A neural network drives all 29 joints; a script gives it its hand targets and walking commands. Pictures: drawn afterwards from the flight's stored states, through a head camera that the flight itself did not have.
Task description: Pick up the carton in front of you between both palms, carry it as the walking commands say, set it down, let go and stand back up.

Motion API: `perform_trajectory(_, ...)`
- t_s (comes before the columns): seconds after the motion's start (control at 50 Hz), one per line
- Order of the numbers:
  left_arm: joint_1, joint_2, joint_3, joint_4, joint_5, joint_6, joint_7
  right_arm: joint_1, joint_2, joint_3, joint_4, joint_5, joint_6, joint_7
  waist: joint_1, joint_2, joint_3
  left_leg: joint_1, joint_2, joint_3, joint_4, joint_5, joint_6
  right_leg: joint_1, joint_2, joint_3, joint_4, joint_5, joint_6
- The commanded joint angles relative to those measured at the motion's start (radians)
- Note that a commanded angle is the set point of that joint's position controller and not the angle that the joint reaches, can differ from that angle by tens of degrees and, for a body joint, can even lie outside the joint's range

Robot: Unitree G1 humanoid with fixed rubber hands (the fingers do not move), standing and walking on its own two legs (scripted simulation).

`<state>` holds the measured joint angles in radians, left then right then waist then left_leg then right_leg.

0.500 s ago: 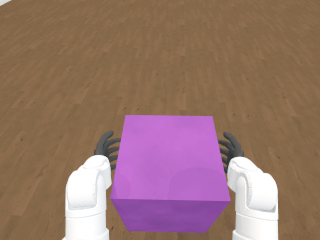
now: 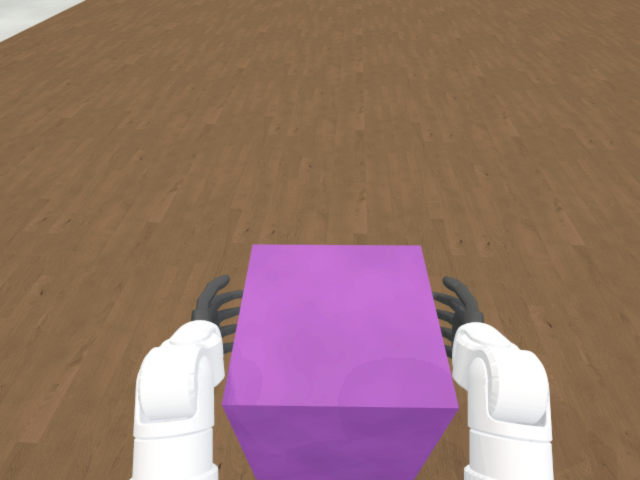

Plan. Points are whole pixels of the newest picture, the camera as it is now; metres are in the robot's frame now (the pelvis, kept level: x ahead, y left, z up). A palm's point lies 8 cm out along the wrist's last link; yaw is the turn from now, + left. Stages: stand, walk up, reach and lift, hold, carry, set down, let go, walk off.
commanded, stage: carry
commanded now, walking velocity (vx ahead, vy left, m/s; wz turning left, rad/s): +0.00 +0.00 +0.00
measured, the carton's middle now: (335, 367) +0.27 +0.00 +0.01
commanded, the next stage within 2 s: hold in 0.82 s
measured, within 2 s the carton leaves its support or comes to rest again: neither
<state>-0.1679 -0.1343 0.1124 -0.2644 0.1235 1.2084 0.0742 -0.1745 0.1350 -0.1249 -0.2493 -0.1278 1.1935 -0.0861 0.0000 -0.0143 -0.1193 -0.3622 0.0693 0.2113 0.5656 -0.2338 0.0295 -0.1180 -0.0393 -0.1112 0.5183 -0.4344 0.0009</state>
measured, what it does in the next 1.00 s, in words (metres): stands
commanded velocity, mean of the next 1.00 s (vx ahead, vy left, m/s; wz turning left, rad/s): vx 0.00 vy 0.00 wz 0.00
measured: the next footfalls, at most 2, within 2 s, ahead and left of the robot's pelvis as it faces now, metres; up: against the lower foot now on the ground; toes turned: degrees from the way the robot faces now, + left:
none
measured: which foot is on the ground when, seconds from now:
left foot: down 0.00-1.00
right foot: down 0.00-1.00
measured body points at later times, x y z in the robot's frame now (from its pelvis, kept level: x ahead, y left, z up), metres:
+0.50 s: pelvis -0.04 +0.00 +0.00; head -0.06 +0.00 +0.45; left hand +0.26 +0.15 +0.04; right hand +0.26 -0.15 +0.04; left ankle +0.04 +0.10 -0.73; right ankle -0.10 -0.10 -0.73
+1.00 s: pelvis -0.05 +0.00 +0.01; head -0.05 +0.01 +0.46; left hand +0.25 +0.13 +0.03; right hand +0.25 -0.17 +0.04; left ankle +0.03 +0.12 -0.73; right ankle -0.10 -0.10 -0.73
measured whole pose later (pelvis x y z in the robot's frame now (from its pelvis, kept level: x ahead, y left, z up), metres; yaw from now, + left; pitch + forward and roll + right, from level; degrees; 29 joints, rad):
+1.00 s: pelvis -0.05 +0.00 +0.01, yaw -4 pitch -4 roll +0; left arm -0.18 -0.14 0.15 0.11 0.24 0.72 0.03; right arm -0.23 0.15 -0.19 0.21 -0.24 0.67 -0.01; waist 0.01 -0.04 0.06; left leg -0.20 0.03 0.03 0.37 -0.09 -0.01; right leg -0.02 0.02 -0.01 0.39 -0.30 -0.03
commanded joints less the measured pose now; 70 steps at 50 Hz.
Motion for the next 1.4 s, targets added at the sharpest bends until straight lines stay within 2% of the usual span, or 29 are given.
perform_trajectory(0.0, -0.467, -0.899, -0.715, -0.001, -0.372, -0.032, -0.252, -0.462, 0.898, 0.723, 0.003, 0.381, -0.018, 0.271, 0.001, 0.004, -0.178, 0.209, 0.107, -0.123, -0.045, 0.358, 0.011, -0.082, -0.113, 0.068, -0.083, 0.402, -0.008)
perform_trajectory(0.14, -0.48, -0.891, -0.689, 0.054, -0.323, -0.133, -0.253, -0.48, 0.884, 0.697, 0.052, 0.336, -0.118, 0.275, 0.0, 0.005, -0.161, 0.202, 0.108, -0.133, -0.082, 0.263, 0.01, -0.115, -0.11, 0.082, -0.113, 0.282, -0.02)
perform_trajectory(0.26, -0.454, -0.851, -0.635, 0.124, -0.263, -0.22, -0.25, -0.455, 0.843, 0.641, 0.126, 0.275, -0.208, 0.273, 0.001, 0.009, -0.168, 0.2, 0.109, -0.136, -0.095, 0.239, 0.008, -0.128, -0.106, 0.087, -0.116, 0.244, -0.027)
perform_trajectory(0.38, -0.464, -0.825, -0.554, 0.228, -0.183, -0.338, -0.252, -0.459, 0.818, 0.553, 0.231, 0.195, -0.329, 0.274, 0.0, 0.012, -0.165, 0.195, 0.111, -0.139, -0.106, 0.212, 0.004, -0.146, -0.103, 0.091, -0.118, 0.212, -0.029)
perform_trajectory(0.5, -0.525, -0.841, -0.442, 0.38, -0.103, -0.475, -0.258, -0.521, 0.833, 0.438, 0.383, 0.115, -0.464, 0.285, -0.001, 0.016, -0.178, 0.195, 0.112, -0.142, -0.113, 0.197, 0.003, -0.149, -0.098, 0.093, -0.115, 0.192, -0.032)
perform_trajectory(0.6, -0.566, -0.886, -0.413, 0.453, -0.074, -0.559, -0.268, -0.57, 0.879, 0.41, 0.459, 0.088, -0.548, 0.296, 0.0, 0.018, -0.207, 0.206, 0.111, -0.142, -0.105, 0.229, 0.005, -0.136, -0.095, 0.091, -0.098, 0.215, -0.036)
perform_trajectory(0.68, -0.553, -0.907, -0.445, 0.433, -0.088, -0.563, -0.269, -0.557, 0.899, 0.441, 0.444, 0.101, -0.552, 0.298, -0.001, 0.018, -0.234, 0.217, 0.113, -0.138, -0.09, 0.292, 0.008, -0.116, -0.094, 0.087, -0.076, 0.266, -0.034)
perform_trajectory(0.74, -0.527, -0.91, -0.489, 0.384, -0.117, -0.532, -0.267, -0.529, 0.902, 0.484, 0.394, 0.129, -0.521, 0.296, -0.001, 0.019, -0.245, 0.22, 0.115, -0.135, -0.079, 0.327, 0.01, -0.106, -0.094, 0.085, -0.063, 0.301, -0.03)
perform_trajectory(0.8, -0.5, -0.894, -0.492, 0.37, -0.12, -0.504, -0.264, -0.499, 0.882, 0.483, 0.38, 0.131, -0.492, 0.292, 0.0, 0.018, -0.242, 0.215, 0.117, -0.134, -0.075, 0.34, 0.01, -0.105, -0.096, 0.085, -0.06, 0.317, -0.028)
perform_trajectory(0.82, -0.412, -0.907, -0.474, 0.344, -0.119, -0.5, -0.265, -0.431, 0.904, 0.451, 0.41, 0.108, -0.502, 0.297, 0.013, -0.103, -0.095, 0.573, -0.149, -0.291, -0.102, 0.492, 0.009, -0.255, 0.082, 0.246, -0.179, 0.591, -0.023)
perform_trajectory(0.84, -0.422, -0.887, -0.484, 0.316, -0.117, -0.517, -0.256, -0.445, 0.893, 0.449, 0.376, 0.098, -0.525, 0.286, 0.0, -0.09, -0.14, 0.657, -0.128, -0.308, -0.096, 0.585, 0.0, -0.271, 0.092, 0.248, -0.176, 0.65, -0.02)
perform_trajectory(0.86, -0.433, -0.872, -0.49, 0.302, -0.105, -0.516, -0.255, -0.419, 0.861, 0.418, 0.399, 0.082, -0.531, 0.278, -0.007, -0.049, -0.144, 0.628, -0.13, -0.302, -0.118, 0.495, -0.009, -0.19, 0.086, 0.248, -0.196, 0.531, -0.036)
perform_trajectory(0.88, -0.454, -0.87, -0.505, 0.284, -0.112, -0.516, -0.257, -0.415, 0.858, 0.413, 0.394, 0.08, -0.537, 0.273, -0.017, -0.038, -0.119, 0.594, -0.136, -0.298, -0.12, 0.524, -0.018, -0.162, 0.094, 0.242, -0.198, 0.565, -0.033)
perform_trajectory(0.9, -0.442, -0.869, -0.505, 0.296, -0.114, -0.522, -0.251, -0.433, 0.863, 0.424, 0.391, 0.094, -0.544, 0.269, -0.009, -0.022, -0.135, 0.646, -0.135, -0.303, -0.118, 0.571, -0.02, -0.173, 0.092, 0.253, -0.203, 0.608, -0.032)
perform_trajectory(0.92, -0.436, -0.856, -0.506, 0.283, -0.114, -0.53, -0.248, -0.42, 0.849, 0.417, 0.39, 0.088, -0.553, 0.263, -0.014, -0.013, -0.145, 0.633, -0.139, -0.296, -0.12, 0.558, -0.029, -0.138, 0.092, 0.258, -0.216, 0.593, -0.033)
perform_trajectory(0.94, -0.458, -0.824, -0.513, 0.275, -0.116, -0.536, -0.251, -0.397, 0.825, 0.389, 0.415, 0.068, -0.561, 0.253, -0.023, -0.025, -0.135, 0.594, -0.137, -0.29, -0.122, 0.518, -0.037, -0.091, 0.097, 0.252, -0.233, 0.524, -0.041)
perform_trajectory(0.96, -0.473, -0.847, -0.522, 0.275, -0.114, -0.542, -0.25, -0.439, 0.833, 0.399, 0.409, 0.069, -0.564, 0.258, -0.012, -0.006, -0.124, 0.597, -0.157, -0.276, -0.127, 0.451, -0.033, -0.113, 0.089, 0.255, -0.234, 0.515, -0.03)
perform_trajectory(1.0, -0.474, -0.867, -0.518, 0.289, -0.109, -0.544, -0.248, -0.47, 0.864, 0.425, 0.41, 0.089, -0.569, 0.269, -0.008, 0.014, -0.128, 0.604, -0.159, -0.277, -0.142, 0.435, -0.028, -0.117, 0.096, 0.247, -0.226, 0.518, -0.022)
perform_trajectory(1.06, -0.448, -0.861, -0.484, 0.327, -0.079, -0.546, -0.24, -0.513, 0.869, 0.448, 0.414, 0.108, -0.57, 0.287, 0.026, 0.0, -0.102, 0.622, -0.16, -0.277, -0.148, 0.367, -0.02, -0.165, 0.087, 0.248, -0.237, 0.427, -0.022)
perform_trajectory(1.1, -0.449, -0.861, -0.464, 0.355, -0.066, -0.545, -0.239, -0.53, 0.868, 0.442, 0.434, 0.107, -0.57, 0.294, 0.031, -0.014, -0.066, 0.642, -0.158, -0.276, -0.149, 0.314, -0.018, -0.222, 0.077, 0.248, -0.248, 0.347, -0.031)
perform_trajectory(1.2, -0.49, -0.875, -0.46, 0.39, -0.069, -0.544, -0.253, -0.552, 0.882, 0.42, 0.477, 0.098, -0.578, 0.3, 0.017, -0.034, -0.02, 0.707, -0.15, -0.273, -0.142, 0.25, -0.021, -0.341, 0.059, 0.253, -0.278, 0.21, -0.058)
perform_trajectory(1.38, -0.555, -0.906, -0.495, 0.399, -0.091, -0.541, -0.281, -0.571, 0.917, 0.394, 0.507, 0.082, -0.596, 0.308, -0.005, -0.009, -0.049, 0.762, -0.133, -0.301, -0.15, 0.174, -0.039, -0.391, 0.067, 0.253, -0.271, 0.123, -0.086)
